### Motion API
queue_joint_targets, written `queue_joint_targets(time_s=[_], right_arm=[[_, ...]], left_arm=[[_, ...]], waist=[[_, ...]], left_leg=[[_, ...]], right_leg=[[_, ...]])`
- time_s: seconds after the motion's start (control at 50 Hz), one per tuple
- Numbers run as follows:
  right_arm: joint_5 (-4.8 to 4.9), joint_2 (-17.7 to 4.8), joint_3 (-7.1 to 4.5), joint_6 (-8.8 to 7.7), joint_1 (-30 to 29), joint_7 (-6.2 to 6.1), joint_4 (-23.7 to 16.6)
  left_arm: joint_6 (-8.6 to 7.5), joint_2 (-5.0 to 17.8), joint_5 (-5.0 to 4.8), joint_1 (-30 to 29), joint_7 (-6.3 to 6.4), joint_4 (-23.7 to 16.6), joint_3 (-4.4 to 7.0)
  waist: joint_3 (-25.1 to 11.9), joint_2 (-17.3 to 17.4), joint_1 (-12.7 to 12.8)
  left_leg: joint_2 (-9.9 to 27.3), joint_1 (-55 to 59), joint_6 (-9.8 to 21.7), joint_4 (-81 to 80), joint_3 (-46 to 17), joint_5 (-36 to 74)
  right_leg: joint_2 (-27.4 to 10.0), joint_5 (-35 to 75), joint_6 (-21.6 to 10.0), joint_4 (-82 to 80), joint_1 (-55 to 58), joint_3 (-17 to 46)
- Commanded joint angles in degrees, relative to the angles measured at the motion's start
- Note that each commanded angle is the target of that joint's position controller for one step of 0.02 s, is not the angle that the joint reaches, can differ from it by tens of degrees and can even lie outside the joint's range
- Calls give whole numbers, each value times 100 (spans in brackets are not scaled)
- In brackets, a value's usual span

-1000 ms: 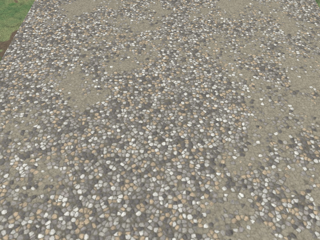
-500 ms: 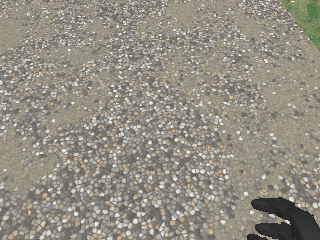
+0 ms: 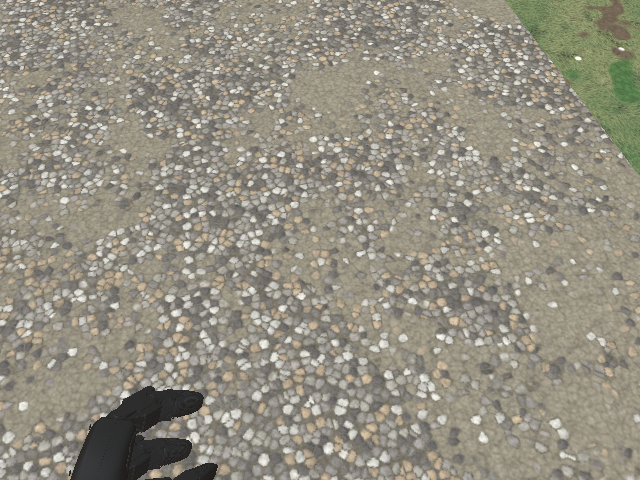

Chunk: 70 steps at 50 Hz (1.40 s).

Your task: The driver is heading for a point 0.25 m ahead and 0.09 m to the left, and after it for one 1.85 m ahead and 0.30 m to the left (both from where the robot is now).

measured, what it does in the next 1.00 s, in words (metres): steps on the spot: left foot, then right foot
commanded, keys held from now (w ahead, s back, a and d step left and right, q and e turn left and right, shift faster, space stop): q+shift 0.28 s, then shift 0.34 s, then e+shift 0.38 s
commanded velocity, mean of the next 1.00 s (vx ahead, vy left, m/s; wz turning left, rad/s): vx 0.07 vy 0.00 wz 0.25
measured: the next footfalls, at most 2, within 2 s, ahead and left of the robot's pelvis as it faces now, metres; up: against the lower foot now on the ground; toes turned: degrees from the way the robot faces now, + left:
left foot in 0.40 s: +0.11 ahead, +0.14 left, +0.00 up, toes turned +24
right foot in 0.74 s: +0.16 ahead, -0.06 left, +0.00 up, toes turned +21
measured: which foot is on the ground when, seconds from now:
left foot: up 0.00-0.38, down 0.40-0.76, up 0.78-1.00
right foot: down 0.00-0.40, up 0.42-0.72, down 0.74-1.00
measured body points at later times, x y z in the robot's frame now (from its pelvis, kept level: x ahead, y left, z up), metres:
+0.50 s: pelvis +0.08 +0.02 +0.02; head +0.09 +0.06 +0.46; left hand +0.06 +0.32 -0.11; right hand +0.35 -0.15 -0.05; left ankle +0.07 +0.12 -0.72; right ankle +0.14 -0.10 -0.66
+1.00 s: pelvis +0.06 +0.02 +0.02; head +0.10 +0.02 +0.47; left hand +0.09 +0.33 -0.08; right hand +0.28 -0.20 -0.08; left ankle +0.04 +0.14 -0.68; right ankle +0.12 -0.08 -0.72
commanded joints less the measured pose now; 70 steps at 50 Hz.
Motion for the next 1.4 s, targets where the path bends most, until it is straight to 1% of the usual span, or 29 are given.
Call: queue_joint_targets(time_s=[0.02,0.06,0.1,0.24,0.36,0.38,0.4,0.42,0.44,0.48,0.54,0.62,0.66,0.72,0.74,0.76,0.78,0.8,0.84,0.9,1.0,1.06,1.08,1.1,1.12,1.14,1.18,1.28,1.4], right_arm=[[-24,-728,-140,160,753,-236,-639],[-277,-747,-206,323,-86,-106,-761],[-374,-578,-196,529,-317,56,-887],[-320,-419,-108,812,-1259,251,-1541],[-271,-529,-101,713,-1772,350,-1868],[-317,-588,-115,623,-1518,316,-1759],[-383,-941,-173,502,-1291,225,-1720],[-375,-1831,-340,445,-1375,171,-1963],[-327,-1662,-376,457,-945,109,-1852],[-357,-1136,-147,486,-1729,36,-1820],[-265,-699,9,453,-2187,-3,-1872],[-299,-647,43,387,-1964,26,-1695],[-364,-381,159,369,-1945,5,-1586],[-295,-847,3,412,-1879,-80,-1439],[-290,-836,-19,417,-1795,-116,-1442],[-307,-611,14,447,-1707,-133,-1566],[-259,-449,76,497,-1934,-144,-1714],[-310,-635,31,526,-2148,-145,-1737],[-280,-538,17,509,-2125,-95,-1653],[-343,-421,55,461,-2050,-63,-1611],[-260,-377,126,415,-2139,-90,-1742],[-258,-493,81,327,-1362,-212,-1547],[-309,-896,-16,286,-1164,-285,-1507],[-362,-1594,-145,315,-1431,-287,-1658],[-433,-1448,-122,349,-1733,-236,-1723],[-445,-983,13,333,-1923,-211,-1795],[-404,-690,103,280,-2233,-181,-1793],[-354,-841,18,213,-1482,-180,-1548],[-366,-1036,-66,285,-1334,-37,-1328]], left_arm=[[97,1039,-156,1827,11,-127,467],[184,368,-183,1224,102,-155,283],[249,539,-192,1248,208,-45,343],[321,784,-92,970,172,-90,510],[569,1256,-160,1443,10,-21,732],[647,1227,-163,1638,-19,43,746],[731,976,-151,2011,-87,85,705],[828,582,-170,1892,-54,-368,565],[933,927,-147,1384,21,-322,638],[933,743,-315,1532,10,-168,601],[918,950,-173,1939,-3,153,687],[954,532,-246,1764,-57,139,519],[965,433,-262,1852,-73,237,454],[840,633,-254,1928,-92,182,499],[760,827,-187,1885,-96,123,527],[668,1219,-116,1990,-87,52,588],[693,1782,-249,1898,-91,99,818],[698,1621,-224,2209,-112,127,824],[756,1362,-259,1889,-64,109,806],[814,1181,-292,1585,-46,5,831],[924,1371,-251,1719,-144,-32,993],[928,1373,-324,1172,-188,-196,1017],[894,1120,-355,1229,-156,-263,954],[866,629,-382,1483,-124,-395,847],[887,1215,-104,1461,-96,-270,961],[909,1387,-100,1418,-145,-198,1033],[981,1223,-130,1709,-257,-10,995],[1048,986,-243,1287,-299,-86,816],[1051,755,-324,1064,-191,-124,614]], waist=[[-3468,-637,821],[-1952,-357,670],[-1271,-693,563],[-1055,-732,370],[-908,-711,640],[-912,-357,584],[-858,953,577],[-738,2410,606],[-997,1362,120],[-684,1184,683],[-944,991,892],[-901,855,702],[-962,960,631],[-789,753,820],[-738,385,773],[-818,-596,625],[-233,-1703,709],[-187,-1309,948],[-298,-544,730],[-668,-537,704],[-895,-784,944],[-914,-788,493],[-937,-232,498],[-910,1487,682],[-597,1129,717],[-487,749,859],[-497,711,1085],[-693,948,629],[-812,1410,485]], left_leg=[[280,-2257,-115,3531,262,-628],[617,-2561,-310,3037,445,84],[764,-2342,-457,2861,537,288],[1116,-1764,-288,1203,821,1445],[671,-607,-44,-1028,1354,1088],[557,-127,32,-1669,1236,1353],[1421,266,186,-2727,-77,1987],[3069,264,1020,-3020,-2213,4033],[3048,50,1445,-2832,-1724,4542],[2251,-403,1114,-2808,-649,4144],[1834,-332,976,-2709,-131,4515],[1882,-98,963,-2685,-282,3756],[1947,-204,943,-2728,-198,3256],[1858,-453,695,-2249,-27,2980],[1679,-611,433,-1898,88,2547],[1090,-1031,126,-831,597,1669],[216,-1653,-114,-428,1038,327],[297,-2035,-148,666,689,-330],[436,-2179,-190,1205,400,188],[387,-2157,-343,753,516,606],[203,-1553,-339,-664,494,555],[117,-133,-209,-2464,530,1283],[954,521,-18,-3196,-180,1050],[2735,838,549,-3755,-2104,362],[3107,-55,968,-3688,-2105,1005],[2809,-413,1006,-3522,-1597,1680],[2047,-518,783,-3234,-488,2597],[2043,472,992,-2817,-26,3999],[2067,282,997,-2446,181,4278]], right_leg=[[-3086,5016,-1295,203,4573,2589],[-2185,3024,-992,-429,3137,1400],[-1944,2602,-994,-855,2136,728],[-1951,457,-818,-1217,1184,-551],[-2040,-844,-371,-520,1238,-938],[-1850,-1086,-122,-23,1045,-1076],[-1315,-2001,238,1288,522,-1541],[-360,-3911,617,2450,-809,-1421],[-458,-3739,576,3290,-584,-549],[-465,-2795,456,3247,-274,-224],[-234,-2328,376,3236,252,-403],[-207,-2421,235,1775,678,-330],[-169,-2419,163,963,1262,-362],[55,-1386,-8,-302,1815,-505],[-253,-987,-123,-658,1896,51],[-1252,-206,-357,-1145,2033,1509],[-1895,766,-1118,-1333,1493,2606],[-2032,884,-1491,-1459,1698,2824],[-1434,500,-1313,-1267,1748,2123],[-897,635,-1057,-1008,2111,1772],[-798,-81,-990,-859,2064,2426],[-400,-754,-455,-687,1212,2575],[20,-1831,-81,-226,541,2225],[1021,-3168,256,1271,-527,819],[534,-3232,327,2433,-585,464],[337,-2925,302,3027,-269,439],[301,-2335,317,3706,-21,351],[378,-2431,487,3123,-214,227],[385,-2894,271,918,1142,-270]])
